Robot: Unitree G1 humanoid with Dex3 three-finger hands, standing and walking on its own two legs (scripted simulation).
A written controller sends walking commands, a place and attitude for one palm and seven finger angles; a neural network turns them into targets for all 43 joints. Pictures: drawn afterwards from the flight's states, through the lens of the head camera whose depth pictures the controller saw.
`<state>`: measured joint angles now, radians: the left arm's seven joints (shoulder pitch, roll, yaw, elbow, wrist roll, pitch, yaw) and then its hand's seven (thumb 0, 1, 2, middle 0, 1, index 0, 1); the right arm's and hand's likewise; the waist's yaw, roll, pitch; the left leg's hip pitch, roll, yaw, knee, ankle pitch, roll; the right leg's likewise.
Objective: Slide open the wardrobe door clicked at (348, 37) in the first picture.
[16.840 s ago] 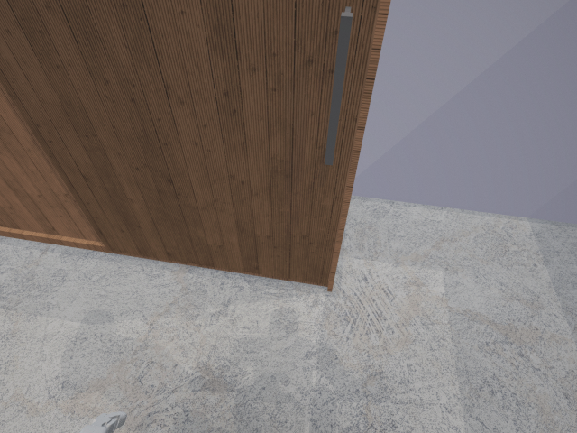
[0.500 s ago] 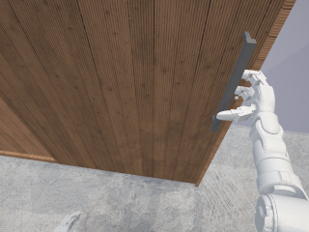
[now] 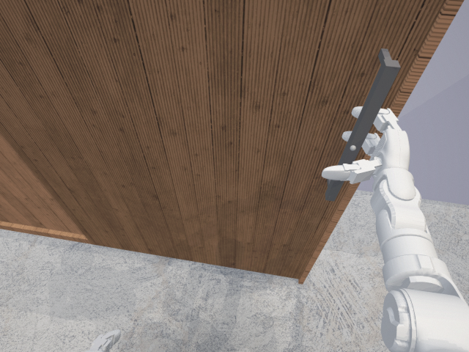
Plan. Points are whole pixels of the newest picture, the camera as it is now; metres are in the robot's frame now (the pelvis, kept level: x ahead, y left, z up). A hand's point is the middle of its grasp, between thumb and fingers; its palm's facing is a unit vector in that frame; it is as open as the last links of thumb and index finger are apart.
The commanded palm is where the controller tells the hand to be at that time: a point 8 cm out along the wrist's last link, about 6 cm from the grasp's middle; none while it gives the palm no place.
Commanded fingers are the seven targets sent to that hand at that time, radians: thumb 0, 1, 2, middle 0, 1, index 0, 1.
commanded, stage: slide the fingers in behind the handle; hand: right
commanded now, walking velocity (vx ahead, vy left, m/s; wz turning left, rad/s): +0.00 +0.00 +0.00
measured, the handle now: (352, 138) +0.50 -0.16 +0.11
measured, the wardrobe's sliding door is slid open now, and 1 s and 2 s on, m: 0.00 0.00 0.00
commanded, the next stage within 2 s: grip the handle and tug to test in 0.32 s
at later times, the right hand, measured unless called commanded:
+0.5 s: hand (352, 146) +0.44 -0.14 +0.14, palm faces +0.09 +1.00 +0.00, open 13.9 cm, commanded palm +0.41 -0.19 +0.13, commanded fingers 0.00 0.27 -0.40 0.32 1.23 0.32 1.23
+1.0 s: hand (347, 144) +0.45 -0.14 +0.13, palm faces +0.08 +1.00 +0.01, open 7.1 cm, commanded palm +0.42 -0.19 +0.13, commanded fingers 0.00 -0.90 -0.90 0.45 1.40 0.45 1.40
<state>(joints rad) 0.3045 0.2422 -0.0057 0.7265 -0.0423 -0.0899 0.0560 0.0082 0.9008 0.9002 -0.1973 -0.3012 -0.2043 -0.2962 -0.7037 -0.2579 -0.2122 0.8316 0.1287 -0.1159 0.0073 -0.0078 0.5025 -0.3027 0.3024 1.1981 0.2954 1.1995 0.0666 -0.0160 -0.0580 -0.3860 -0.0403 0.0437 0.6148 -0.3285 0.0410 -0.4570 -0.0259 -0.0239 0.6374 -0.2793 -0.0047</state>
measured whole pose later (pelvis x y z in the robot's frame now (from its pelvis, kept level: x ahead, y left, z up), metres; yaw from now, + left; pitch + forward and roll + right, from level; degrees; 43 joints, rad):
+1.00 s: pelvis +0.00 +0.00 +0.00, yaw +0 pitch +6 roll +1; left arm 0.30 0.24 -0.01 0.73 -0.04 -0.09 0.05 0.01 0.90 0.90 -0.20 -0.30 -0.20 -0.30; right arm -0.74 -0.24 -0.21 0.87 0.12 -0.13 -0.01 0.01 -0.45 -0.71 0.41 1.33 0.40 1.34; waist 0.07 -0.02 -0.06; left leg -0.40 -0.04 0.04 0.62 -0.33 0.04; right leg -0.46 -0.02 -0.03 0.64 -0.28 -0.01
